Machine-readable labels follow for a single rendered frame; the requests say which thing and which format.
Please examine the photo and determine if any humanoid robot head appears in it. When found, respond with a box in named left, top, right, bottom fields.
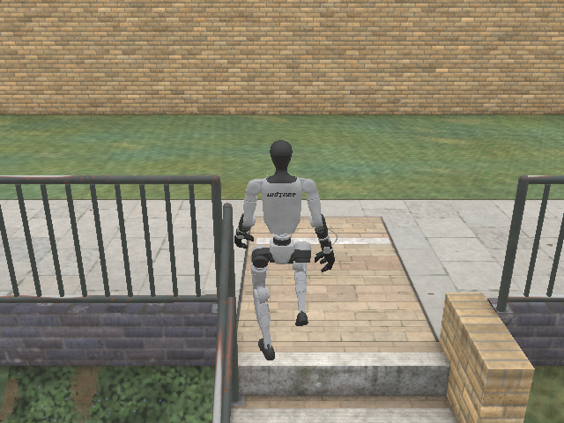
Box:
left=266, top=140, right=297, bottom=183

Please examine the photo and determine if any left robot forearm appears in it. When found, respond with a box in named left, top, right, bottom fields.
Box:
left=235, top=214, right=251, bottom=239

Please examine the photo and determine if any robot right upper arm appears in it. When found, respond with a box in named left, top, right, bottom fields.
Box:
left=300, top=178, right=323, bottom=227

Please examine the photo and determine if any robot left hand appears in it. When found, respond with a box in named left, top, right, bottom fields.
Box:
left=234, top=234, right=254, bottom=249

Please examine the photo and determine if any robot right hand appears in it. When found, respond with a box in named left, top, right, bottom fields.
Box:
left=315, top=250, right=335, bottom=272

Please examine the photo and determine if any robot left upper arm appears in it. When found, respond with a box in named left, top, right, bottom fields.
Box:
left=242, top=179, right=263, bottom=226

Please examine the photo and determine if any right robot forearm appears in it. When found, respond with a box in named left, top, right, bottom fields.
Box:
left=315, top=214, right=333, bottom=254

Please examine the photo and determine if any robot right foot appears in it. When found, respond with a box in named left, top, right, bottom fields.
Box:
left=295, top=311, right=308, bottom=326

